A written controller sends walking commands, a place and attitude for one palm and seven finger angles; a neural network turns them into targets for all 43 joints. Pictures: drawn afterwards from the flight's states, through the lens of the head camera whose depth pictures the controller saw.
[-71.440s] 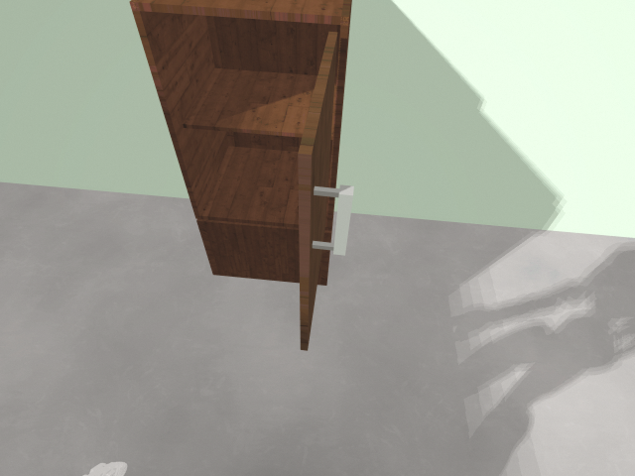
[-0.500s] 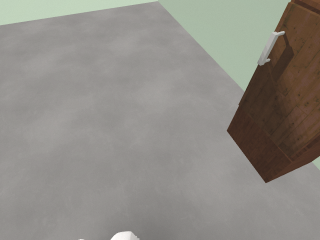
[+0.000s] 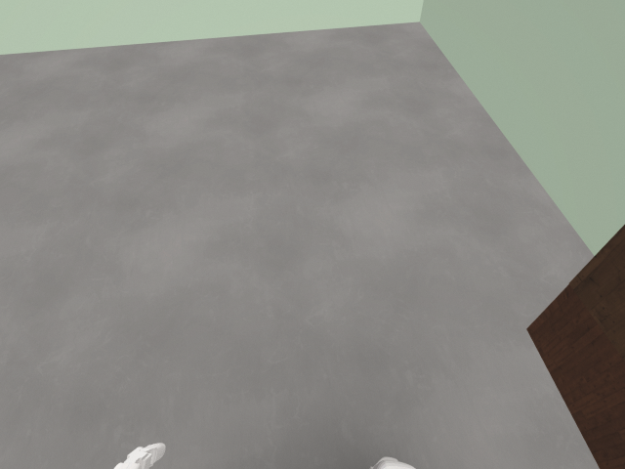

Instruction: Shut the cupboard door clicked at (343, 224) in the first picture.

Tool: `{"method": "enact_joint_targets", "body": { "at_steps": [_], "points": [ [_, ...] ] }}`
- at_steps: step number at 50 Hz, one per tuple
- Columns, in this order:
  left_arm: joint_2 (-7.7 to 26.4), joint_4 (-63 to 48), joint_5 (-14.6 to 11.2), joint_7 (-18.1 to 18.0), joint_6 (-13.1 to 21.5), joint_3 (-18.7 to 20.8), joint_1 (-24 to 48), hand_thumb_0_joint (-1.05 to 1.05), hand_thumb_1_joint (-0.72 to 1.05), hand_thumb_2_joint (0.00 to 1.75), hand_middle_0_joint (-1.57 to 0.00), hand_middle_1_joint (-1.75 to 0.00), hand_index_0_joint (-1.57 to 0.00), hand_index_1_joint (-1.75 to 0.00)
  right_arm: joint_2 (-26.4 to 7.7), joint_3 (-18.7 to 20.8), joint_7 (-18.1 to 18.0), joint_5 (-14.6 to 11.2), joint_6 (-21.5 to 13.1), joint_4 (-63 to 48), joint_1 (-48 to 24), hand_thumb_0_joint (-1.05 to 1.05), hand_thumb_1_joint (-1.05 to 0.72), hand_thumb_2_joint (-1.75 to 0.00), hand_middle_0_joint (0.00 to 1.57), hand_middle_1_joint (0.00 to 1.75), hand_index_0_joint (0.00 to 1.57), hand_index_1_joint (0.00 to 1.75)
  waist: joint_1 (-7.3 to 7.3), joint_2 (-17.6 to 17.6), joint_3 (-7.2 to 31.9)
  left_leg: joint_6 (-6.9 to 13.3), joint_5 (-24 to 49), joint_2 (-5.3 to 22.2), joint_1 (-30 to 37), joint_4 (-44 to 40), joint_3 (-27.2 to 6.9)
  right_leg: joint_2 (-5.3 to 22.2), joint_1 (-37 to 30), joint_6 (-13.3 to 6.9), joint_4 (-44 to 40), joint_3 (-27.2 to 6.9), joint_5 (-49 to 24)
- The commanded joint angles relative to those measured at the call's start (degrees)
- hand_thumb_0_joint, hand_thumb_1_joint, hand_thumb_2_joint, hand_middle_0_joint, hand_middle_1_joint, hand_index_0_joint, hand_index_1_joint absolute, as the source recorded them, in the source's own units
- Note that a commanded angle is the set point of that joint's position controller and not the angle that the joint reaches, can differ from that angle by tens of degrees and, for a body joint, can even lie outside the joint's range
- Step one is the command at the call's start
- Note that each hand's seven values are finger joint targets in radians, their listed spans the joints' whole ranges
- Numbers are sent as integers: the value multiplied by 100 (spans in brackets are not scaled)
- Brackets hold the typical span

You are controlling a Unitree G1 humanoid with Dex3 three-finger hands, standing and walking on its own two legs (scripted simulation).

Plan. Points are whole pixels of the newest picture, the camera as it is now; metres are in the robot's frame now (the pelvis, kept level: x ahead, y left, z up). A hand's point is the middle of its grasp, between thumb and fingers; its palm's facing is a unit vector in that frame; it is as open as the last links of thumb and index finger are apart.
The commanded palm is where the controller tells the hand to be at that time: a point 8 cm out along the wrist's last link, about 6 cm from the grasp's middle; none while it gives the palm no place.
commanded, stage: walk to a spot facing it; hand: left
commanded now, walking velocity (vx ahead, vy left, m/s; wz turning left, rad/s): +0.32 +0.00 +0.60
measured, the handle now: out of the picture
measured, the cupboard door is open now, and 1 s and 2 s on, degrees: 3 3 3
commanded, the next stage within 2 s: turn to face it in 0.38 s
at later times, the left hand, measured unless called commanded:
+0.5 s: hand out of the picture +0.07 +0.22 -0.18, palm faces +0.38 -0.91 -0.19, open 7.4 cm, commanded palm none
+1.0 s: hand (181, 356) +0.31 +0.25 -0.15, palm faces +0.20 -0.96 -0.21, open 7.3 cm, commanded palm none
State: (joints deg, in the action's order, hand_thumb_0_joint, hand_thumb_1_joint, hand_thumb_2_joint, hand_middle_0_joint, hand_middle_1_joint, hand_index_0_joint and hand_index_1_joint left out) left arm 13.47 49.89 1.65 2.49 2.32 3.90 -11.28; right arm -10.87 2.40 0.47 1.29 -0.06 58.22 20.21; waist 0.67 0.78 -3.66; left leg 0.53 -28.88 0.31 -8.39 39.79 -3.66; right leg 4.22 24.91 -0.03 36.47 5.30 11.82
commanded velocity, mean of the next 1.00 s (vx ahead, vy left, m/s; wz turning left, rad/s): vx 0.11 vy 0.00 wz -0.06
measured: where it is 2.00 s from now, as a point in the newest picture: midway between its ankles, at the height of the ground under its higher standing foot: (295, 422)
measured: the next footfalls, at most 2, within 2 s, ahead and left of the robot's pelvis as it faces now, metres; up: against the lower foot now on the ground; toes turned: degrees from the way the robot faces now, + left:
left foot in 0.44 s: +0.24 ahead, +0.17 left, +0.00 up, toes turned +25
right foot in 0.84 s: +0.37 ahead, -0.02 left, +0.00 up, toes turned +8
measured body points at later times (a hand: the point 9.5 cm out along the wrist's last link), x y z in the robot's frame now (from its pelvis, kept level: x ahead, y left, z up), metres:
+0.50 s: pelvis +0.17 +0.05 +0.00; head +0.21 +0.09 +0.44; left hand +0.05 +0.27 -0.16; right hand +0.40 -0.13 -0.12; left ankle +0.21 +0.15 -0.72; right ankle +0.10 -0.11 -0.67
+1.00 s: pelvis +0.29 +0.06 +0.02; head +0.34 +0.06 +0.46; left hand +0.30 +0.30 -0.13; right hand +0.39 -0.17 -0.14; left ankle +0.22 +0.17 -0.65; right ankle +0.33 -0.03 -0.72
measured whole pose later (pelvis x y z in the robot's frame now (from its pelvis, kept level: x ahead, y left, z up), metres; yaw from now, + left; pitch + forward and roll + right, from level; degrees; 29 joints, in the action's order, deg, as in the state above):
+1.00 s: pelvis +0.29 +0.06 +0.02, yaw +8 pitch +1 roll +0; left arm 8.4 54.5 1.2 -0.6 -1.1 3.2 -13.1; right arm -12.3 2.6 -1.7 0.8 2.6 56.0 9.2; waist -1.2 1.5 -5.2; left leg -3.1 -27.7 2.2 -25.0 61.6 1.9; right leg -2.0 18.2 -2.9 30.8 0.9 13.8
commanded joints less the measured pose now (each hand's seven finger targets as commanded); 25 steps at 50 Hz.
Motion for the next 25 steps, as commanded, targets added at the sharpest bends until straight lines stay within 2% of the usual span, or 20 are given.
{"method": "enact_joint_targets", "body": {
  "at_steps": [1,2,3,4,5,7,9,12,15,17,18,19,20,21,22,23,24,25],
  "points": [
    [1241,17,40,-290,71,342,-1162,0,90,90,-20,-30,-20,-30,-549,271,30,17,-161,-720,-450,0,-90,-90,20,30,20,30,-416,-1755,237,243,182,35,-3191,3943,-128,2357,-1736,-620,-3103,-3935,4371],
    [876,-65,39,-313,89,261,-681,0,90,90,-20,-30,-20,-30,-568,265,52,51,-141,-626,-491,0,-90,-90,20,30,20,30,-194,-1414,88,188,791,306,-3055,3991,-137,2143,-1254,-531,-2919,-2969,3557],
    [579,-72,39,-332,107,203,-417,0,90,90,-20,-30,-20,-30,-449,255,98,54,-95,-508,-446,0,-90,-90,20,30,20,30,-20,-988,140,139,1102,467,-2684,3803,-41,1878,-959,-426,-2696,-1900,2584],
    [453,-48,46,-328,161,159,-433,0,90,90,-20,-30,-20,-30,-326,218,127,57,-58,-431,-373,0,-90,-90,20,30,20,30,30,-873,243,73,1323,495,-2549,3594,87,1661,-989,-363,-2596,-1177,1661],
    [372,14,40,-338,203,150,-524,0,90,90,-20,-30,-20,-30,-265,211,143,40,-25,-425,-387,0,-90,-90,20,30,20,30,35,-867,272,23,1410,524,-2562,3386,176,1622,-1102,-395,-2575,-805,1045],
    [350,159,34,-351,246,155,-712,0,90,90,-20,-30,-20,-30,-197,199,172,29,21,-498,-595,0,-90,-90,20,30,20,30,-26,-786,237,-68,1399,582,-2752,2875,332,1662,-1433,-510,-2590,-399,336],
    [359,314,39,-364,288,176,-964,0,90,90,-20,-30,-20,-30,-96,180,207,24,10,-632,-911,0,-90,-90,20,30,20,30,-102,-540,209,-111,1308,618,-2983,2253,452,1754,-1924,-627,-2530,-169,-457],
    [429,426,19,-346,290,163,-1068,0,90,90,-20,-30,-20,-30,-32,122,260,28,4,-830,-1282,0,-90,-90,20,30,20,30,-163,-526,168,-119,1430,609,-3019,1411,666,1755,-2312,-583,-2394,348,-1189],
    [553,484,23,-333,265,166,-1169,0,90,90,-20,-30,-20,-30,-79,70,313,25,-41,-1025,-1652,0,-90,-90,20,30,20,30,-268,-689,114,-29,1362,525,-2749,433,916,1818,-2588,-517,-2092,636,-1815],
    [703,463,22,-329,230,207,-1149,0,90,90,-20,-30,-20,-30,-195,76,318,22,-72,-1096,-1679,0,-90,-90,20,30,20,30,-253,-783,176,67,1222,438,-2399,49,1046,1945,-2710,-492,-1801,729,-2200],
    [764,461,28,-324,212,228,-1109,0,90,90,-20,-30,-20,-30,-264,103,308,25,-94,-1109,-1573,0,-90,-90,20,30,20,30,-182,-752,264,138,1070,331,-1994,-174,1129,1981,-2671,-466,-1449,803,-2575],
    [872,413,6,-317,196,258,-1008,0,90,90,-20,-30,-20,-30,-385,132,277,44,-113,-1064,-1262,0,-90,-90,20,30,20,30,24,-700,434,200,1159,114,-1308,-452,1300,1913,-2453,-381,-879,1018,-2963],
    [960,378,-37,-296,160,266,-935,0,90,90,-20,-30,-20,-30,-592,192,245,74,-115,-925,-703,0,-90,-90,20,30,20,30,335,-479,707,254,1560,-145,-180,-842,1458,1679,-1919,-204,49,1318,-2832],
    [818,237,-55,-237,123,277,-881,0,90,90,-20,-30,-20,-30,-1178,343,175,97,-129,-762,48,0,-90,-90,20,30,20,30,738,460,1202,534,1736,505,1246,-1191,375,1285,-729,69,1562,1366,-1355],
    [497,-155,-99,-154,80,171,-601,0,90,90,-20,-30,-20,-30,-1969,521,95,115,-147,-680,639,0,-90,-90,20,30,20,30,946,1925,1397,1337,2755,2233,2085,-1814,-2381,277,1243,420,3334,996,2362],
    [680,-509,-51,-212,43,128,139,0,90,90,-20,-30,-20,-30,-2065,484,11,27,-107,-588,822,0,-90,-90,20,30,20,30,1012,741,1138,1588,2702,2604,1668,-2078,-2799,292,1677,322,3792,15,2427],
    [402,-454,-60,-276,42,132,57,0,90,90,-20,-30,-20,-30,-1931,424,-64,37,-145,-704,420,0,-90,-90,20,30,20,30,713,638,1112,1452,2519,2459,1210,-2061,-2357,374,1683,272,3918,-218,2092],
    [314,-228,-40,-284,2,114,-197,0,90,90,-20,-30,-20,-30,-1571,319,-111,25,-172,-855,-123,0,-90,-90,20,30,20,30,482,921,936,1225,2320,2193,653,-2147,-1761,522,1500,256,3775,-407,1696]
  ]
}}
